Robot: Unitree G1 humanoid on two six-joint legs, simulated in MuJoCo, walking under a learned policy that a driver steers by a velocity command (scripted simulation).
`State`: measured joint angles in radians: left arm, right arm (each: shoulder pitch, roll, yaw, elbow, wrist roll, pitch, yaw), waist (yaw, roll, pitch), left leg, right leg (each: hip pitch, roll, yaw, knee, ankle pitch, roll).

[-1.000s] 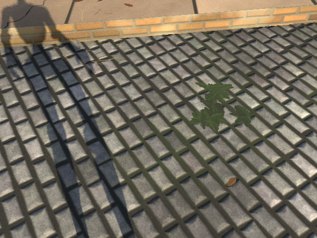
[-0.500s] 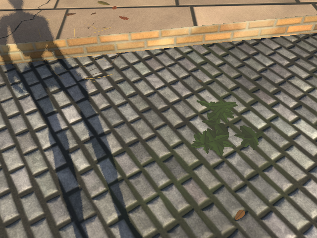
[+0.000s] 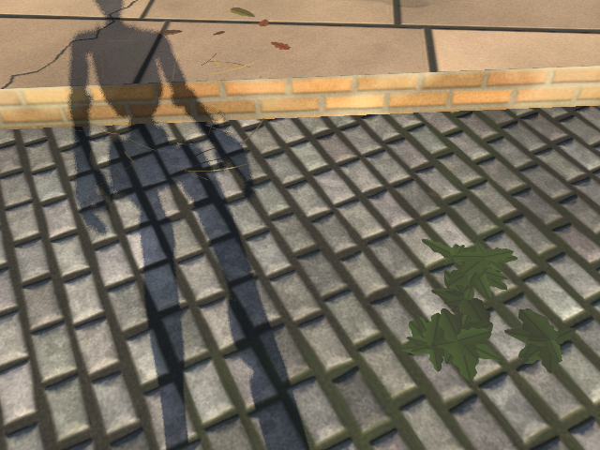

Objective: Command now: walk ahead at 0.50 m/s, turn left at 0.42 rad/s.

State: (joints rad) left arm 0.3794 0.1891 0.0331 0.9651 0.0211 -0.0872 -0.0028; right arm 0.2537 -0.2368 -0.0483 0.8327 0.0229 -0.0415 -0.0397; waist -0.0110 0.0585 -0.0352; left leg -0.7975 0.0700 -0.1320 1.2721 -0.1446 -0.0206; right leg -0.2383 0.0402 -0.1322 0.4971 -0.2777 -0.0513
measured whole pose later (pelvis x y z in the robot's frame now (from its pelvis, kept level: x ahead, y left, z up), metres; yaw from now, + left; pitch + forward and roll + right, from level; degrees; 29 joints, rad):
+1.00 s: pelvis +0.57 +0.14 +0.01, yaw +4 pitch +1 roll -1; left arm 0.23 0.25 0.07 0.84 -0.01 -0.07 -0.02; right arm 0.19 -0.25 -0.05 0.83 -0.01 -0.12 0.00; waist 0.02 0.01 0.04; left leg -0.52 0.04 -0.07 1.11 -0.33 -0.01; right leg -0.27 0.13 0.05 0.37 -0.12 -0.11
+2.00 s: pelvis +1.09 +0.12 +0.01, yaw -7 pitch +0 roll +0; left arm 0.29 0.25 0.05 0.86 0.03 -0.07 -0.01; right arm 0.26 -0.29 -0.05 0.90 -0.03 -0.04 0.03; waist 0.00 0.04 0.03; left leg -0.48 0.05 -0.02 1.04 -0.31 0.04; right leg -0.19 0.05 -0.04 0.34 -0.16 -0.06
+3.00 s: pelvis +1.59 +0.16 +0.01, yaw +13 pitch +0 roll +0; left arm 0.39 0.20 0.03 0.99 0.03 -0.05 0.00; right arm 0.22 -0.21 -0.03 0.85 -0.04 -0.03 0.01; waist 0.00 0.06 0.00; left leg -0.69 -0.05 -0.03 1.73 -0.37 0.09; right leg -0.21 0.06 -0.09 0.46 -0.25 -0.09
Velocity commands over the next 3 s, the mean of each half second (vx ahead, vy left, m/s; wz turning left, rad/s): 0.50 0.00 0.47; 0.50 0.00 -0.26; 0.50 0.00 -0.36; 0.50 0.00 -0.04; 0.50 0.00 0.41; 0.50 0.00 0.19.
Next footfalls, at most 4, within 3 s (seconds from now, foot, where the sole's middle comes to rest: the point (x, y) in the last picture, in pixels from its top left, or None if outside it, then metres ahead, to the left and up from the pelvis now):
0.28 left None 0.29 0.18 -0.77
0.82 right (279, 405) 0.65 0.09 -0.77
1.28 left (197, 319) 0.90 0.31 -0.77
1.78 right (302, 249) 1.13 0.03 -0.77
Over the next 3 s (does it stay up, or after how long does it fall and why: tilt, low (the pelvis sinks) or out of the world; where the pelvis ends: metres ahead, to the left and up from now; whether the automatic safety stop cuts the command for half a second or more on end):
stays up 1.59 0.16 0.01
